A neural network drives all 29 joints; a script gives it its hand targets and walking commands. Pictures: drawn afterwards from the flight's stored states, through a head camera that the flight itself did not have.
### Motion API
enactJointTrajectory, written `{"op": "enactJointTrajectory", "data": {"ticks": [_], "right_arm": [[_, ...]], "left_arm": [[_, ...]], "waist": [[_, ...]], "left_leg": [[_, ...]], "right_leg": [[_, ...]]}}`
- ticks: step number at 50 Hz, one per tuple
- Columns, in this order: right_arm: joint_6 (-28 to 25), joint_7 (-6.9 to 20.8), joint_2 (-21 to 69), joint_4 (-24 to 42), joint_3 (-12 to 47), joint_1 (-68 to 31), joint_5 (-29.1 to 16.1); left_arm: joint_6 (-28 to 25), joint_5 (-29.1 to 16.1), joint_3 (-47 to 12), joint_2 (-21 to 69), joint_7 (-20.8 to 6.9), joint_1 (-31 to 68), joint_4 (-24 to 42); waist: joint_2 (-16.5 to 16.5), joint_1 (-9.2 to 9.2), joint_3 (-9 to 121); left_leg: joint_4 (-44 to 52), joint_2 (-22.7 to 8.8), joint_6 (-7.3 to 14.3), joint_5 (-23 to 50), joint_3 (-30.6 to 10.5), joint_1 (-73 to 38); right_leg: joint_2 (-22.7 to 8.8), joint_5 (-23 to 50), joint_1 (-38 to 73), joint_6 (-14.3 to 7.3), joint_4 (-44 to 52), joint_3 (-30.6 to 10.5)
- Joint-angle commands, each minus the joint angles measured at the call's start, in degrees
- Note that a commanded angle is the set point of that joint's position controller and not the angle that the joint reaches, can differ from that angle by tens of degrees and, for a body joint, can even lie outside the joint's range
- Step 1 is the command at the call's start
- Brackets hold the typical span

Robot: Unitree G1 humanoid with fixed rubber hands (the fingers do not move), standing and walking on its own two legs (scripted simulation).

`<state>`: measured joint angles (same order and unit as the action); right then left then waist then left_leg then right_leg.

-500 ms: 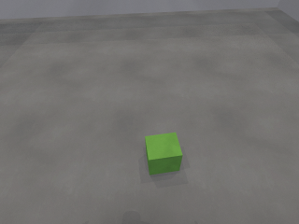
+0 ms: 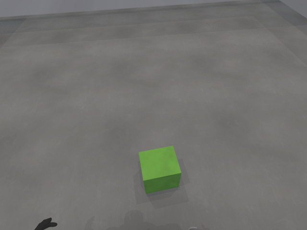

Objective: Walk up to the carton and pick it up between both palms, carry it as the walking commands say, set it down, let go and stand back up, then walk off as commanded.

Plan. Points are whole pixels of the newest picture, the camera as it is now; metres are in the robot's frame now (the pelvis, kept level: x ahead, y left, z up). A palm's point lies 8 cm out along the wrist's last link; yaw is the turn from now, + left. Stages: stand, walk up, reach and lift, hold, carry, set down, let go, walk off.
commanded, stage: walk up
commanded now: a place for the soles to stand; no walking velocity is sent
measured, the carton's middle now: (159, 170) +0.57 -0.01 -0.63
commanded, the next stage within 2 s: none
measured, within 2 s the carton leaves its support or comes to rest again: neither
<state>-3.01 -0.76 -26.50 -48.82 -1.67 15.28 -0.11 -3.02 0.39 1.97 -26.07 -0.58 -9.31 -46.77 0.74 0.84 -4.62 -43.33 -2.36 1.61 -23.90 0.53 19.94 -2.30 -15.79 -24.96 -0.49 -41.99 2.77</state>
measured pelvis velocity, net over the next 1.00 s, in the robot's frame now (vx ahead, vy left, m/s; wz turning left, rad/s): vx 0.12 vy -0.09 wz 0.11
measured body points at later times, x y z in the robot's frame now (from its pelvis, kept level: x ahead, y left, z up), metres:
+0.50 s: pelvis +0.03 +0.01 +0.03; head +0.03 +0.01 +0.48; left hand +0.13 +0.33 -0.08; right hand +0.16 -0.32 -0.08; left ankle +0.01 +0.14 -0.71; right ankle +0.07 -0.12 -0.71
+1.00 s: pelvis +0.12 -0.09 +0.02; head +0.15 -0.10 +0.46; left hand +0.18 +0.26 -0.07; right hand +0.21 -0.44 -0.09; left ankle +0.15 +0.04 -0.68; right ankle +0.16 -0.20 -0.71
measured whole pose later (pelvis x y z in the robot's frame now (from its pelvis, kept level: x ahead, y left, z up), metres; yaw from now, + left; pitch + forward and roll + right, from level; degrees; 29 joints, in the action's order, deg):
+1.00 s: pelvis +0.12 -0.09 +0.02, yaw +7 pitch -2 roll +0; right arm -3.1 0.0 -28.0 -50.7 -3.4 18.1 0.8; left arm -1.9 1.3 4.9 -25.7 -2.6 -12.6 -46.4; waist 1.3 -0.6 -5.6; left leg -51.0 -2.2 0.5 -23.7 -0.1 26.1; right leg -2.3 -16.1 -16.4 -1.7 -34.8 7.1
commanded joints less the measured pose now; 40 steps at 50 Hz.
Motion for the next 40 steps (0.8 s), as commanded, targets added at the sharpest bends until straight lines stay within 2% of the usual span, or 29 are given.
{"op": "enactJointTrajectory", "data": {"ticks": [1, 2, 3, 5, 6, 7, 9, 14, 25, 26, 27, 28, 29, 30, 31, 33, 35, 37, 38, 39, 40], "right_arm": [[-0.95, -0.32, -11.72, -0.71, -2.80, 3.08, 1.10], [-1.10, 0.07, -12.90, -0.34, -2.64, -2.29, 0.56], [-0.92, 0.33, -11.78, -1.08, -2.18, -4.03, 0.49], [-0.22, 0.39, -9.93, -3.13, -1.44, -5.08, 0.09], [0.01, 0.47, -9.47, -4.18, -1.29, -5.05, -0.05], [0.20, 0.52, -8.93, -5.11, -1.17, -5.09, -0.06], [0.40, 0.59, -8.40, -6.61, -0.99, -6.14, -0.05], [0.83, 0.72, -7.94, -9.69, -0.58, -10.74, 0.10], [1.26, 0.95, -7.58, -13.99, 0.02, -15.63, 0.30], [-0.11, 0.48, -13.24, -12.50, -3.25, -6.08, 0.39], [-0.42, -0.05, -16.62, -12.91, -4.94, -0.99, 0.92], [-0.75, -0.83, -18.84, -12.14, -6.56, 1.58, 1.06], [-1.42, -1.43, -17.93, -10.36, -6.73, 0.60, 1.16], [-2.08, -1.77, -16.25, -8.37, -6.42, -1.40, 1.02], [-2.46, -1.81, -15.25, -6.98, -6.18, -2.40, 1.30], [-2.79, -1.31, -15.00, -4.49, -6.26, -1.98, 1.86], [-2.96, -0.77, -15.95, -2.51, -6.53, -1.84, 1.84], [-2.70, -0.47, -16.49, -0.89, -6.52, -2.67, 1.84], [-2.34, -0.42, -16.43, -0.21, -6.34, -3.24, 1.73], [-1.88, -0.52, -14.57, 0.31, -5.56, -2.39, 1.94], [-1.55, -0.89, -11.13, 0.94, -4.15, -0.06, 2.10]], "left_arm": [[0.30, -0.71, 1.50, -8.92, 0.15, 1.10, 1.11], [0.41, -1.13, 1.27, -8.35, 0.16, 1.00, -0.07], [0.32, -0.98, 1.35, -8.78, 0.33, 1.29, -1.33], [0.04, -0.59, 1.41, -9.67, 0.49, 2.70, -3.36], [-0.11, -0.53, 1.29, -10.25, 0.56, 3.39, -4.05], [-0.24, -0.55, 1.09, -10.46, 0.65, 4.02, -4.79], [-0.23, -0.67, 0.74, -9.79, 0.81, 5.23, -6.24], [0.36, -0.71, 0.04, -8.11, 0.78, 7.40, -9.87], [0.67, -0.45, -0.38, -7.26, 0.46, 10.09, -15.47], [2.02, 1.93, 3.34, -12.09, -1.61, 8.78, -10.74], [2.87, 2.29, 3.38, -11.12, -2.63, 12.40, -8.63], [3.66, 2.43, 3.95, -10.05, -3.28, 15.67, -5.83], [4.07, 2.54, 4.31, -9.46, -3.68, 15.27, -4.58], [3.93, 2.21, 4.60, -9.41, -4.01, 12.29, -4.15], [3.56, 2.09, 4.78, -9.21, -4.45, 10.40, -3.64], [3.52, 2.23, 5.45, -9.19, -5.60, 9.56, -2.22], [3.77, 2.31, 6.10, -9.20, -6.26, 9.58, -0.61], [3.74, 2.31, 6.79, -9.56, -6.22, 6.39, -0.22], [3.61, 2.23, 7.12, -9.52, -6.03, 3.01, -0.72], [3.29, 2.24, 7.79, -10.78, -5.60, -2.13, -1.93], [2.79, 2.46, 8.78, -13.39, -4.61, -9.37, -3.11]], "waist": [[-2.77, -0.10, 6.81], [0.92, -2.22, 5.88], [-0.52, -2.34, 6.32], [-3.11, -1.45, 6.08], [-2.96, -0.86, 6.36], [-2.51, -0.47, 6.93], [-2.60, -0.50, 7.71], [-1.71, -1.18, 7.28], [0.19, -1.52, 6.00], [-3.85, 1.13, 8.84], [1.91, 3.77, 3.83], [7.51, 5.80, -1.56], [5.21, 4.31, -2.62], [3.83, 2.41, -1.57], [3.89, 1.46, -0.80], [6.03, 1.37, -0.06], [8.13, 0.94, -0.46], [9.93, -0.92, 0.14], [9.25, -2.90, 0.82], [4.69, -5.16, 1.98], [-4.53, -8.42, 4.29]], "left_leg": [[13.48, -5.68, 2.10, 9.40, -9.66, -3.65], [14.45, -7.89, 3.60, 10.83, -13.38, 0.46], [13.94, -7.65, 3.40, 11.99, -11.55, 0.74], [11.63, -4.07, 1.73, 13.22, -6.38, -0.84], [10.93, -3.02, 1.13, 15.01, -4.82, -2.97], [11.26, -2.87, 0.80, 16.58, -4.39, -4.97], [13.00, -3.36, 0.96, 19.24, -4.63, -7.01], [18.62, -4.51, 0.89, 19.17, -5.31, -8.39], [26.56, -5.45, -0.18, 16.90, -5.42, -10.59], [26.46, -6.69, 3.50, -3.81, -9.86, -15.20], [30.61, -11.53, 6.31, -15.54, -17.21, -20.18], [35.50, -18.08, 9.69, -19.03, -26.17, -23.09], [34.78, -20.18, 11.17, -14.63, -27.49, -22.44], [33.32, -19.56, 10.90, -8.04, -24.86, -22.18], [31.53, -17.77, 10.61, -1.95, -20.75, -21.27], [29.72, -14.58, 10.10, 3.75, -14.76, -15.22], [28.38, -13.03, 8.93, 3.16, -11.92, -8.68], [25.11, -11.74, 7.75, 3.20, -10.36, -2.97], [21.48, -10.49, 6.95, 3.56, -8.53, 1.00], [14.16, -7.91, 5.66, 2.77, -6.52, 5.99], [-0.61, -3.86, 4.25, 3.04, -3.35, 12.60]], "right_leg": [[-7.26, 7.49, 1.56, -4.78, 7.79, -8.88], [-3.13, 1.60, 5.29, -2.80, 7.16, -5.00], [-3.02, 0.42, 8.56, -2.68, 8.46, -4.44], [-5.96, 4.75, 10.13, -3.45, 11.93, -7.40], [-7.60, 8.31, 9.74, -4.16, 13.34, -9.00], [-8.52, 11.69, 9.64, -4.55, 13.90, -9.45], [-8.03, 14.54, 10.78, -3.83, 14.15, -8.01], [-6.72, 11.90, 13.61, -1.97, 17.36, -5.95], [-6.23, 9.19, 17.25, -0.47, 24.33, -4.97], [-1.83, -11.68, 12.46, -1.88, 16.16, -1.24], [-0.68, -16.22, -2.46, -1.79, 8.62, -0.57], [-1.10, -12.27, -15.32, -1.13, -2.08, -2.42], [-4.19, -7.36, -19.00, -0.63, -7.58, -7.00], [-5.60, -5.03, -18.36, -0.30, -8.91, -8.60], [-6.15, -4.88, -16.11, 0.21, -7.38, -8.48], [-4.50, -5.89, -8.80, 1.05, -4.39, -5.65], [-3.36, -5.62, -2.08, 0.92, -1.01, -3.45], [-2.00, -4.15, 5.47, 0.20, 2.07, -0.96], [-0.87, -1.97, 11.79, -0.30, 5.94, 0.84], [1.48, -2.58, 19.94, -0.39, 8.07, 2.42], [1.46, -8.38, 29.12, -1.21, 11.55, 0.10]]}}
